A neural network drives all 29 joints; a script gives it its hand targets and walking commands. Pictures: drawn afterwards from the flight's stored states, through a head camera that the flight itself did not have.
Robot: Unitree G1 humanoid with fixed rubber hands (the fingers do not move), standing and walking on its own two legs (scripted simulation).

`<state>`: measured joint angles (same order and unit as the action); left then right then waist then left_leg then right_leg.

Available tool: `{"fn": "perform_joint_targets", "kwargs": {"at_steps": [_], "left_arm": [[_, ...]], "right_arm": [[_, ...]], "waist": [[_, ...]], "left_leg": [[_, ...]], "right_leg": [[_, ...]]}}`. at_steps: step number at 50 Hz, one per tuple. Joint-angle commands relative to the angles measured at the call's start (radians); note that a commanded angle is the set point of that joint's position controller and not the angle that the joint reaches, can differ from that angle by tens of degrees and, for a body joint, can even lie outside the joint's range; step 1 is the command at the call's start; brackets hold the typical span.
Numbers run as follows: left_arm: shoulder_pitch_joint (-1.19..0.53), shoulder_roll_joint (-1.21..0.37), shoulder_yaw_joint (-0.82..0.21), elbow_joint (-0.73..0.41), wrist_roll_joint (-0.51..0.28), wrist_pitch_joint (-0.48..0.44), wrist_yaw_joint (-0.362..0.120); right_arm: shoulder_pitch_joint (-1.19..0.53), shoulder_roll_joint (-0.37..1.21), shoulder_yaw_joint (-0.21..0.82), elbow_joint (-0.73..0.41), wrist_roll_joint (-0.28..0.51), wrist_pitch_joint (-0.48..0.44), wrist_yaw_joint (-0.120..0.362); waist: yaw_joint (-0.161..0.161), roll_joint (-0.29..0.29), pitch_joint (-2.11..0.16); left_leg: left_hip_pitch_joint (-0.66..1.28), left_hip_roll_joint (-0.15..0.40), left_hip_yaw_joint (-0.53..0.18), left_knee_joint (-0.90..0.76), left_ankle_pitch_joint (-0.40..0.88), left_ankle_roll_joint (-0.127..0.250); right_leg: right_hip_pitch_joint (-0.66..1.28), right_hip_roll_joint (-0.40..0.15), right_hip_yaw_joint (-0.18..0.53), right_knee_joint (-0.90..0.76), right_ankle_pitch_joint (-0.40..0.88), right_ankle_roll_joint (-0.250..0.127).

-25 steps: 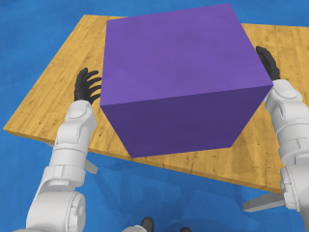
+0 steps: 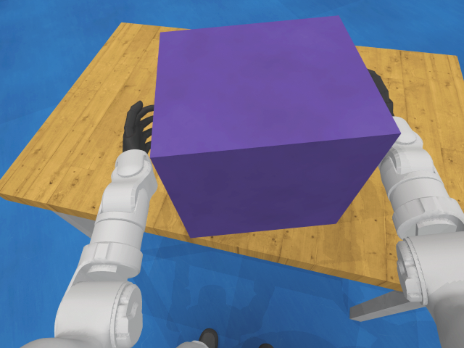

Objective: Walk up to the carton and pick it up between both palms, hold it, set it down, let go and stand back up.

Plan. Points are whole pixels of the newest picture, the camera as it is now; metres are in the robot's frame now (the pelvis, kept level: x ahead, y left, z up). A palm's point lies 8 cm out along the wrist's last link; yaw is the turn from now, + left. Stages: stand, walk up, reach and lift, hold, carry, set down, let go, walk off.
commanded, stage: reach and lift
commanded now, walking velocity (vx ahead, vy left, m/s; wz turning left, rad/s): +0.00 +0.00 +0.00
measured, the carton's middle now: (257, 138) +0.45 +0.05 +0.06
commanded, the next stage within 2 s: none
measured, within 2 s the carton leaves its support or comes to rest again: leaves its support in 1.60 s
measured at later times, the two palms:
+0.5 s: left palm (144, 148) +0.38 +0.23 +0.08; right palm (374, 119) +0.49 -0.14 +0.10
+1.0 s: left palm (146, 148) +0.38 +0.23 +0.08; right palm (374, 120) +0.49 -0.14 +0.10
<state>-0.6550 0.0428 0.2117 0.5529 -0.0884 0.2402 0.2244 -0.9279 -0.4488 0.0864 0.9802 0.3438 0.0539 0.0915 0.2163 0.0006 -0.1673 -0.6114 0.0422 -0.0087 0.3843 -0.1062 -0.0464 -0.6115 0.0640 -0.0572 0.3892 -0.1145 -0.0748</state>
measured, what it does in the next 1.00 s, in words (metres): stands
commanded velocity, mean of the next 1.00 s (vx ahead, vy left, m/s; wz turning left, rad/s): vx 0.00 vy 0.00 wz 0.00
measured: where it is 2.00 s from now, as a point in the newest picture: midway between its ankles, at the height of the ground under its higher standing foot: outside the picture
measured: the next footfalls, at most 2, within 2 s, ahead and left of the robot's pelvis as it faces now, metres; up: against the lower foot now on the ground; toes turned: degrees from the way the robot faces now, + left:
none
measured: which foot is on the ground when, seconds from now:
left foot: down 0.00-1.00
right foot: down 0.00-1.00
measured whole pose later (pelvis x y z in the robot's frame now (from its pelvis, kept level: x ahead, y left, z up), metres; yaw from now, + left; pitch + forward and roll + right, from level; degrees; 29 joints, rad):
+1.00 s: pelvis +0.00 +0.00 +0.00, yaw +0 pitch +22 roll +0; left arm -0.69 -0.01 0.30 0.66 -0.06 0.17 0.18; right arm -0.96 -0.38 -0.02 1.04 0.19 0.06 0.10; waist 0.22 0.02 -0.23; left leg -0.65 0.05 0.00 0.36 -0.08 -0.05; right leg -0.66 0.07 -0.05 0.36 -0.09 -0.07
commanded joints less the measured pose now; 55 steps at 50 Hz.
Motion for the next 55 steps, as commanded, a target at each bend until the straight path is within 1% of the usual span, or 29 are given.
{"fn": "perform_joint_targets", "kwargs": {"at_steps": [1,2,6,8,9,10,14,16,17,18,19,20,22,23,24,29,31,32,33,34,36,39,41,43,44,47,50,52,55], "left_arm": [[-0.531,0.1,-0.022,-0.331,-0.014,-0.07,0.012],[-0.519,0.13,0.024,-0.34,0.004,-0.067,0.017],[-0.478,0.077,-0.012,-0.192,0.008,-0.046,0.015],[-0.558,0.075,-0.003,-0.249,-0.018,-0.071,0.022],[-0.589,0.111,0.031,-0.34,0.003,-0.084,0.03],[-0.556,0.078,0.015,-0.28,-0.003,-0.087,0.033],[-0.515,0.077,0.017,-0.293,0.02,-0.041,0.029],[-0.569,0.081,0.002,-0.261,-0.025,-0.064,0.025],[-0.507,0.06,-0.004,-0.166,-0.001,-0.086,0.02],[-0.498,0.075,0.008,-0.261,0.005,-0.089,0.019],[-0.525,0.071,0.005,-0.185,0.001,-0.095,0.015],[-0.596,0.098,0.04,-0.244,0.015,-0.104,0.015],[-0.571,0.072,0.009,-0.158,0.005,-0.109,0.018],[-0.554,0.075,0.013,-0.246,-0.005,-0.108,0.015],[-0.59,0.053,0.013,-0.177,-0.017,-0.107,0.013],[-0.573,0.111,0.013,-0.248,0.001,-0.093,0.021],[-0.572,0.051,-0.014,-0.069,-0.005,-0.099,0.014],[-0.613,0.059,0.0,-0.189,-0.012,-0.109,0.015],[-0.532,0.025,-0.006,-0.063,0.004,-0.117,0.01],[-0.62,0.054,-0.013,-0.199,-0.009,-0.13,0.012],[-0.643,0.047,-0.002,-0.187,-0.003,-0.135,0.014],[-0.65,0.035,0.003,-0.171,0.021,-0.131,0.01],[-0.657,-0.007,-0.025,-0.178,-0.005,-0.137,0.015],[-0.662,-0.016,-0.015,-0.199,0.009,-0.13,-0.001],[-0.628,0.0,-0.022,-0.163,0.024,-0.145,-0.006],[-0.697,-0.114,-0.023,-0.167,0.031,-0.143,-0.041],[-0.668,-0.392,-0.111,-0.155,0.091,-0.149,-0.126],[-0.807,-0.481,-0.172,-0.198,0.082,-0.176,-0.183],[-0.673,-0.439,-0.122,-0.123,0.146,-0.193,-0.186]], "right_arm": [[-0.593,-0.159,-0.082,-0.22,-0.022,-0.066,-0.003],[-0.579,-0.157,-0.076,-0.257,-0.001,-0.05,-0.003],[-0.559,-0.113,-0.046,-0.229,-0.021,-0.042,-0.003],[-0.631,-0.106,-0.062,-0.264,-0.029,-0.046,-0.011],[-0.648,-0.109,-0.062,-0.326,-0.011,-0.058,-0.011],[-0.642,-0.11,-0.051,-0.284,-0.018,-0.054,-0.012],[-0.602,-0.115,-0.052,-0.259,-0.007,-0.024,-0.013],[-0.635,-0.101,-0.053,-0.268,-0.031,-0.021,-0.011],[-0.556,-0.086,-0.041,-0.157,-0.035,-0.035,-0.009],[-0.591,-0.106,-0.063,-0.242,-0.04,-0.051,-0.011],[-0.568,-0.1,-0.077,-0.126,-0.049,-0.042,-0.009],[-0.643,-0.096,-0.058,-0.244,-0.044,-0.057,-0.009],[-0.643,-0.054,-0.024,-0.165,-0.036,-0.043,-0.009],[-0.666,-0.05,-0.026,-0.293,-0.049,-0.049,-0.01],[-0.675,-0.03,-0.038,-0.256,-0.052,-0.044,-0.008],[-0.644,-0.098,-0.057,-0.234,-0.014,-0.053,-0.022],[-0.655,-0.034,-0.05,-0.114,-0.049,-0.032,-0.009],[-0.666,-0.022,-0.057,-0.239,-0.048,-0.041,-0.006],[-0.621,-0.012,-0.066,-0.131,-0.096,-0.038,-0.005],[-0.66,-0.038,-0.08,-0.212,-0.076,-0.055,-0.005],[-0.687,-0.044,-0.054,-0.227,-0.049,-0.073,-0.008],[-0.727,-0.007,-0.06,-0.244,-0.069,-0.059,0.002],[-0.694,0.029,-0.078,-0.203,-0.096,-0.059,0.013],[-0.657,0.056,-0.077,-0.191,-0.101,-0.052,0.019],[-0.677,0.053,-0.047,-0.236,-0.097,-0.081,0.015],[-0.729,0.218,-0.057,-0.24,-0.139,-0.071,0.029],[-0.674,0.469,-0.041,-0.194,-0.268,-0.094,0.115],[-0.667,0.613,-0.012,-0.19,-0.326,-0.14,0.166],[-0.629,0.59,-0.022,-0.143,-0.367,-0.18,0.177]], "waist": [[-0.019,-0.152,-0.853],[0.034,-0.145,-0.841],[0.003,-0.172,-0.771],[0.013,-0.21,-0.816],[0.044,-0.149,-0.925],[0.022,-0.203,-0.879],[0.034,-0.156,-0.841],[0.017,-0.232,-0.828],[0.007,-0.209,-0.79],[0.025,-0.173,-0.859],[-0.014,-0.196,-0.776],[0.047,-0.233,-0.87],[0.032,-0.242,-0.767],[0.057,-0.236,-0.884],[0.024,-0.275,-0.847],[0.033,-0.161,-0.887],[0.039,-0.205,-0.737],[0.055,-0.212,-0.836],[0.02,-0.255,-0.797],[0.008,-0.196,-0.856],[0.014,-0.216,-0.902],[0.048,-0.177,-0.907],[0.015,-0.177,-0.875],[-0.005,-0.212,-0.89],[0.028,-0.208,-0.898],[0.025,-0.236,-0.902],[-0.032,-0.188,-0.857],[-0.024,-0.186,-0.894],[-0.001,-0.219,-0.832]], "left_leg": [[0.168,-0.035,0.056,0.012,0.306,-0.001],[0.172,-0.034,0.066,0.008,0.291,0.005],[0.127,-0.027,0.034,0.002,0.226,0.017],[0.093,-0.026,0.047,0.002,0.244,0.026],[0.157,-0.037,0.062,0.012,0.304,0.013],[0.148,-0.03,0.052,0.022,0.303,0.009],[0.159,-0.021,0.056,0.01,0.284,0.014],[0.121,-0.029,0.052,0.007,0.262,0.022],[0.105,-0.025,0.04,0.023,0.278,0.018],[0.117,-0.031,0.049,0.017,0.325,0.005],[0.071,-0.029,0.044,0.01,0.247,0.012],[0.094,-0.045,0.054,0.003,0.245,0.018],[0.027,-0.036,0.05,0.005,0.214,0.034],[0.037,-0.042,0.075,-0.001,0.22,0.033],[0.007,-0.044,0.071,-0.002,0.201,0.032],[0.101,-0.039,0.063,0.016,0.285,0.015],[0.029,-0.033,0.044,0.009,0.163,0.035],[0.062,-0.047,0.062,-0.007,0.166,0.029],[0.025,-0.028,0.047,0.001,0.182,0.037],[0.095,-0.041,0.054,-0.001,0.23,0.016],[0.114,-0.034,0.059,0.019,0.257,0.018],[0.052,-0.03,0.068,-0.002,0.218,0.03],[0.054,-0.029,0.055,0.012,0.245,0.019],[0.131,-0.028,0.053,-0.004,0.258,0.017],[0.087,-0.031,0.06,-0.008,0.254,0.02],[0.064,-0.044,0.073,-0.02,0.243,0.035],[0.116,-0.022,0.051,-0.054,0.254,0.023],[0.109,-0.028,0.071,-0.074,0.232,0.028],[0.125,-0.017,0.083,-0.084,0.236,0.034]], "right_leg": [[0.62,-0.037,0.047,0.064,0.477,0.149],[0.643,-0.053,0.078,0.062,0.461,0.148],[0.614,-0.069,0.078,0.041,0.419,0.15],[0.636,-0.075,0.079,0.076,0.425,0.153],[0.654,-0.063,0.074,0.076,0.474,0.15],[0.648,-0.055,0.065,0.088,0.481,0.153],[0.636,-0.069,0.087,0.069,0.478,0.138],[0.618,-0.058,0.065,0.071,0.443,0.157],[0.614,-0.073,0.078,0.076,0.509,0.151],[0.668,-0.062,0.081,0.067,0.611,0.149],[0.635,-0.071,0.07,0.082,0.499,0.155],[0.686,-0.051,0.082,0.079,0.513,0.161],[0.669,-0.062,0.099,0.091,0.489,0.164],[0.713,-0.062,0.104,0.078,0.478,0.158],[0.693,-0.062,0.081,0.084,0.444,0.17],[0.682,-0.05,0.081,0.072,0.521,0.154],[0.594,-0.066,0.097,0.059,0.327,0.152],[0.638,-0.06,0.086,0.053,0.36,0.155],[0.63,-0.07,0.083,0.052,0.355,0.155],[0.645,-0.053,0.07,0.051,0.392,0.156],[0.643,-0.061,0.074,0.066,0.517,0.164],[0.654,-0.067,0.082,0.081,0.43,0.156],[0.617,-0.054,0.06,0.053,0.378,0.152],[0.642,-0.077,0.061,0.057,0.504,0.165],[0.685,-0.083,0.081,0.069,0.575,0.162],[0.713,-0.06,0.081,0.062,0.518,0.169],[0.723,-0.082,0.071,0.039,0.569,0.173],[0.766,-0.1,0.073,0.051,0.624,0.181],[0.8,-0.097,0.061,0.051,0.65,0.191]]}}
